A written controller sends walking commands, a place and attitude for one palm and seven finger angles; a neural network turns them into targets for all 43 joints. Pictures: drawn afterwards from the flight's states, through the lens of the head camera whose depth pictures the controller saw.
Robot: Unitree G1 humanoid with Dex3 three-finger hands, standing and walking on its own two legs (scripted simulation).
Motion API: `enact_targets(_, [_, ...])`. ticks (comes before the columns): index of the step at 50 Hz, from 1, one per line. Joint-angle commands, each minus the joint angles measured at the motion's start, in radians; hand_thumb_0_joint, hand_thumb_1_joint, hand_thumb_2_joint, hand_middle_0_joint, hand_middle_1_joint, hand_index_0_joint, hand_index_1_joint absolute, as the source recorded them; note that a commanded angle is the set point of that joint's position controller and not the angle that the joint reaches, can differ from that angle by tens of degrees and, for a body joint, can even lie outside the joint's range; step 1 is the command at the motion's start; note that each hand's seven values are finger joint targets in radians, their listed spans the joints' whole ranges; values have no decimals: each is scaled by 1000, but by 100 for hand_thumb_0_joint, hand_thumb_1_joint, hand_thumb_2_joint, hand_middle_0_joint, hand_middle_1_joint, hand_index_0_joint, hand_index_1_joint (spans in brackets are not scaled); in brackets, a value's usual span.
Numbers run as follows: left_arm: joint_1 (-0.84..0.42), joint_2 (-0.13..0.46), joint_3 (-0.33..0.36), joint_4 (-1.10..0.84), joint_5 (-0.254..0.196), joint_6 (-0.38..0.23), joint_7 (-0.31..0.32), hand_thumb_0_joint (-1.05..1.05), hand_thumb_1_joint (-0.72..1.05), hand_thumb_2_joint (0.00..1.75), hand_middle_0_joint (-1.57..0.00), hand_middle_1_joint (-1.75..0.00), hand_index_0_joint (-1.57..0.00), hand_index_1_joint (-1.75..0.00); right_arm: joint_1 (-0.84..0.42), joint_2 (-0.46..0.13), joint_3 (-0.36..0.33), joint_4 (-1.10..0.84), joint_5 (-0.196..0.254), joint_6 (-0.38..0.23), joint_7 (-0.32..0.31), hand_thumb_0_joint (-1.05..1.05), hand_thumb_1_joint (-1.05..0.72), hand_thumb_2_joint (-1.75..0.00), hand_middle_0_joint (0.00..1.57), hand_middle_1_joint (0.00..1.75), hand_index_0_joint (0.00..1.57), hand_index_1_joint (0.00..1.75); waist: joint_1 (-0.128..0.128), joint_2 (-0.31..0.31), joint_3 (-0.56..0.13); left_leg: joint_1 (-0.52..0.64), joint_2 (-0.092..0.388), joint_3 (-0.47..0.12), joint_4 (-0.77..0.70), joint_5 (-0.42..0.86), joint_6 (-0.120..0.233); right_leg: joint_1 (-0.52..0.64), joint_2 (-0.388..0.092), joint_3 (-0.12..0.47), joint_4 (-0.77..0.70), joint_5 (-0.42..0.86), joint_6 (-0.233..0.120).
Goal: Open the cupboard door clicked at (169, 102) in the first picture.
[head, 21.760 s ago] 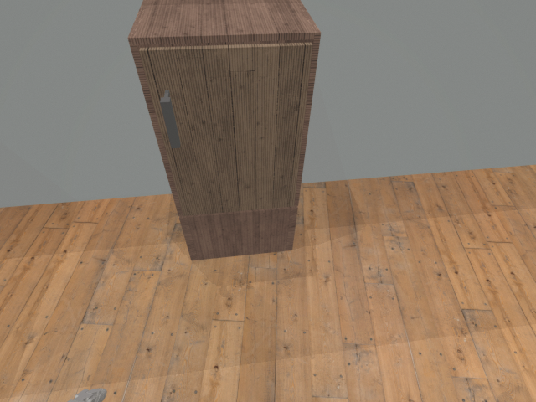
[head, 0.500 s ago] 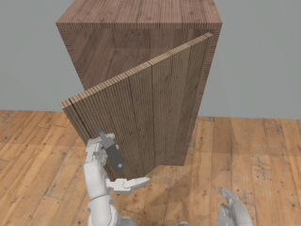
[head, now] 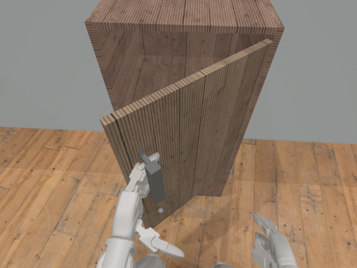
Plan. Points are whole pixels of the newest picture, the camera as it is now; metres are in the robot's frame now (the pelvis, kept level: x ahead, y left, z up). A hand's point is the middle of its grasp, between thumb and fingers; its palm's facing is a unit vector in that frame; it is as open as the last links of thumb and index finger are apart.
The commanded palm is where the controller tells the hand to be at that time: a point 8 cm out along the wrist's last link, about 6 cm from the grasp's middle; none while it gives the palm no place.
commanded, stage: slide the hand sideways off the handle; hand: left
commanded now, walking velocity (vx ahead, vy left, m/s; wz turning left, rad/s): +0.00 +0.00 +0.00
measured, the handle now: (150, 176) +0.30 +0.08 +0.06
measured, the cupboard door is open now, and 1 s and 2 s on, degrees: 41 42 42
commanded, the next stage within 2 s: draw the hand back to the body in 1.04 s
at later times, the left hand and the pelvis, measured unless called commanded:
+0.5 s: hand (144, 230) +0.19 +0.08 +0.06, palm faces -0.05 -1.00 +0.01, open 16.1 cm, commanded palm +0.16 +0.13 +0.06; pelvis +0.00 +0.00 -0.01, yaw -1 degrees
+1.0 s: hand (117, 242) +0.17 +0.12 +0.06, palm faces +0.02 -1.00 -0.03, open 16.2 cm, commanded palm +0.13 +0.18 +0.06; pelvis +0.00 -0.02 -0.02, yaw -1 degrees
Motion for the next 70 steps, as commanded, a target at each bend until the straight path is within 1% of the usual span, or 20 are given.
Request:
enact_targets(1, [-61,-107,-60,-319,-96,-93,-125,0,-50,30,-15,-30,-15,-30,-59,-98,-44,-211,25,-73,-20,0,-90,-90,20,30,20,30,-26,-70,-167,158,-13,-37,-180,153,12,69,33,6,-160,193,-30])
enact_targets(4, [-5,-98,-7,-310,-91,-69,-55,0,-50,30,-15,-30,-15,-30,-68,-102,-45,-227,23,-71,-18,0,-90,-90,20,30,20,30,-13,-85,-148,131,-11,-42,-182,122,4,39,37,-6,-144,149,-27])
enact_targets(8, [52,-57,4,-304,4,-64,15,0,-50,30,-15,-30,-15,-30,-49,-99,-50,-239,11,-56,-2,0,-90,-90,20,30,20,30,0,-71,-150,99,-7,-45,-168,138,-1,9,34,-1,-101,147,-34])
enact_targets(10, [77,-41,9,-333,20,-68,22,0,-50,30,-15,-30,-15,-30,-45,-97,-52,-246,10,-48,4,0,-90,-90,20,30,20,30,7,-52,-168,101,-8,-36,-163,143,-2,16,33,6,-99,154,-37])
enact_targets(13, [133,-28,21,-377,3,-67,3,0,-50,30,-15,-30,-15,-30,-45,-97,-51,-261,14,-38,2,0,-90,-90,20,30,20,30,12,-47,-184,104,-8,-28,-164,151,-1,40,37,10,-104,171,-37])
enact_targets(17, [201,-9,48,-406,-38,-59,-27,0,-50,30,-15,-30,-15,-30,-40,-100,-48,-272,21,-31,-4,0,-90,-90,20,30,20,30,9,-57,-152,90,-7,-29,-168,137,0,51,44,9,-115,168,-34])
enact_targets(24, [209,5,57,-446,-68,-99,-70,0,-50,30,-15,-30,-15,-30,-30,-108,-50,-270,20,-48,-13,0,-90,-90,20,30,20,30,-20,-56,-113,52,-9,-33,-133,93,4,-12,44,11,-103,126,-25])
enact_targets(27, [280,47,110,-446,-82,-110,-94,0,-50,30,-15,-30,-15,-30,-26,-110,-58,-272,21,-53,-18,0,-90,-90,20,30,20,30,-2,-58,-136,33,-12,-26,-117,106,5,7,45,19,-98,139,-27])
enact_targets(31, [287,85,166,-457,-105,-109,-123,0,-50,30,-15,-30,-15,-30,-24,-110,-63,-268,26,-50,-27,0,-90,-90,20,30,20,30,0,-75,-155,18,-18,-15,-99,102,6,16,44,33,-104,137,-22])
enact_targets(32, [319,99,188,-462,-113,-107,-130,0,-50,30,-15,-30,-15,-30,-30,-108,-66,-270,29,-49,-30,0,-90,-90,20,30,20,30,15,-50,-169,23,-20,-13,-97,127,6,37,45,39,-101,164,-26])
enact_targets(37, [349,113,237,-466,-161,-87,-167,0,-50,30,-15,-30,-15,-30,-40,-105,-70,-265,40,-44,-43,0,-90,-90,20,30,20,30,14,-51,-147,11,-25,-4,-91,137,6,61,43,49,-122,182,-21])
enact_targets(40, [365,126,276,-434,-185,-91,-192,0,-50,30,-15,-30,-15,-30,-40,-102,-74,-253,42,-43,-52,0,-90,-90,20,30,20,30,5,-92,-116,-21,-25,1,-70,120,4,54,37,73,-143,162,-10])
enact_targets(43, [382,153,326,-433,-207,-113,-220,0,-50,30,-15,-30,-15,-30,-43,-102,-81,-243,43,-50,-60,0,-90,-90,20,30,20,30,19,-82,-142,-28,-25,2,-54,139,2,70,33,88,-133,189,-9])
enact_targets(48, [408,151,318,-462,-249,-146,-290,0,-50,30,-15,-30,-15,-30,-46,-105,-85,-236,50,-65,-67,0,-90,-90,20,30,20,30,10,-56,-172,-23,-28,-2,-37,165,5,78,26,96,-120,255,1])
enact_targets(53, [370,159,304,-467,-270,-159,-343,0,-50,30,-15,-30,-15,-30,-44,-114,-87,-228,53,-78,-76,0,-90,-90,20,30,20,30,-11,-52,-140,-32,-25,-11,-26,145,10,24,32,84,-116,200,-2])
enact_targets(57, [373,179,336,-443,-270,-141,-337,0,-50,30,-15,-30,-15,-30,-48,-116,-91,-233,54,-75,-82,0,-90,-90,20,30,20,30,4,-62,-134,-44,-22,-10,-27,124,9,10,38,76,-114,133,-10])
enact_targets(59, [372,214,372,-515,-268,-130,-317,0,-50,30,-15,-30,-15,-30,-48,-116,-91,-249,59,-71,-84,0,-90,-90,20,30,20,30,26,-14,-183,8,-22,-7,-56,144,8,37,42,67,-112,145,-16])
enact_targets(62, [368,233,391,-580,-268,-85,-284,0,-50,30,-15,-30,-15,-30,-38,-109,-84,-265,67,-59,-89,0,-90,-90,20,30,20,30,32,16,-202,69,-20,-12,-109,164,10,78,52,37,-129,171,-18])
enact_targets(66, [379,193,362,-577,-283,-34,-285,0,-50,30,-15,-30,-15,-30,-38,-108,-73,-263,75,-58,-94,0,-90,-90,20,30,20,30,11,-17,-140,100,-18,-19,-151,153,11,89,55,22,-174,172,-8])
enact_targets(70, [405,214,398,-520,-292,15,-311,0,-50,30,-15,-30,-15,-30,-49,-116,-68,-249,78,-63,-98,0,-90,-90,20,30,20,30,14,-56,-75,109,-14,-24,-188,136,11,109,54,18,-215,150,-5])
